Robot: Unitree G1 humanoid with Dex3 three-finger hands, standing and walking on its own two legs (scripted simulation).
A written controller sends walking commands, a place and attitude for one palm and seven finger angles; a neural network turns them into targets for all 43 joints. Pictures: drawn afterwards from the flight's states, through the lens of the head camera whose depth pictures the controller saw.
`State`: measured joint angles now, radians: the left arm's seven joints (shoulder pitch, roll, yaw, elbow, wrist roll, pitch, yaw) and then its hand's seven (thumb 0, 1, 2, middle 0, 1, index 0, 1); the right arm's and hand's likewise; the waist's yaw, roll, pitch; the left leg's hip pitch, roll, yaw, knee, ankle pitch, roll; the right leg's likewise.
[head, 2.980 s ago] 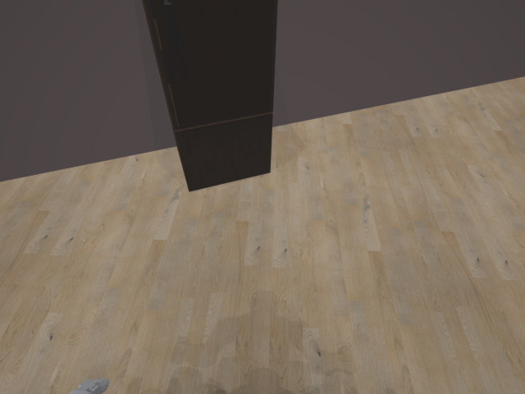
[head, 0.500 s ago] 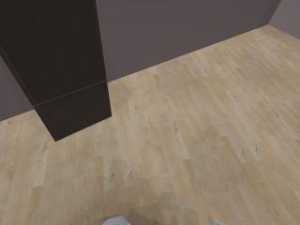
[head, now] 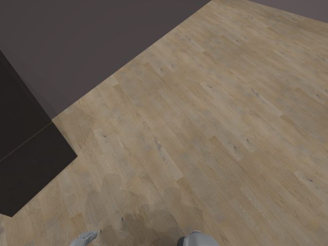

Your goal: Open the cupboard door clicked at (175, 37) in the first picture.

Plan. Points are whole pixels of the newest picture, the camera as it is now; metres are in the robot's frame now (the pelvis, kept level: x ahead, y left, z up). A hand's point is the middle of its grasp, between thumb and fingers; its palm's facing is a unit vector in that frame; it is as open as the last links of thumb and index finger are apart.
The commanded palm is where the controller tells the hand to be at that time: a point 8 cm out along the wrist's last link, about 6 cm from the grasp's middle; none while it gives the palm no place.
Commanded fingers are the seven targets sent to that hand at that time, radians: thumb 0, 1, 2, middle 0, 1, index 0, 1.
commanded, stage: turn to face it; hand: left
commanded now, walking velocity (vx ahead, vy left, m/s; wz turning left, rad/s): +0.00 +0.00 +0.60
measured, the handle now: out of the picture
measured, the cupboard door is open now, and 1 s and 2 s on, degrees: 0 0 0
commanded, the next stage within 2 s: take the last steps up to it in 1.56 s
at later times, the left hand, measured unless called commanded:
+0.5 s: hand out of the picture +0.10 +0.26 -0.18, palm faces +0.26 -0.95 -0.19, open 7.3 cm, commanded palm none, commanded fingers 0.00 0.90 0.90 -0.20 -0.30 -0.20 -0.30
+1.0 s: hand out of the picture +0.06 +0.22 -0.13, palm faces +0.50 -0.82 -0.29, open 7.4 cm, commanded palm none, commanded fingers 0.00 0.90 0.90 -0.20 -0.30 -0.20 -0.30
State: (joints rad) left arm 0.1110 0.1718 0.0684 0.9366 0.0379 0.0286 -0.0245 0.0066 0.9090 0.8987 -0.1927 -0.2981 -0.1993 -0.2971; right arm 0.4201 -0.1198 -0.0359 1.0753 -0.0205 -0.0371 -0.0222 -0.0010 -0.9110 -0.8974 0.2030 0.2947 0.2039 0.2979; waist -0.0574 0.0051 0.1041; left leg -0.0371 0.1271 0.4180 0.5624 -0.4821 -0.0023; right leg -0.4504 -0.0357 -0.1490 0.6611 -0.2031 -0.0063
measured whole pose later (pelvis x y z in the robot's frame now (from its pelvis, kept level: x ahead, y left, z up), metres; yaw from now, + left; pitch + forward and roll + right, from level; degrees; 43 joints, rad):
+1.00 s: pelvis +0.05 -0.02 +0.01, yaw +30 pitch +0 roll +0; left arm 0.14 0.20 0.05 0.88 0.01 0.03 0.02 0.01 0.91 0.90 -0.20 -0.30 -0.20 -0.30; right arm 0.23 -0.25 -0.09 0.93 -0.01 0.06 0.01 0.00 -0.91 -0.90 0.20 0.29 0.21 0.30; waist -0.03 0.05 0.05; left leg -0.41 -0.09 -0.16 0.62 -0.26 -0.01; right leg -0.26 -0.01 -0.01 0.54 -0.27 0.01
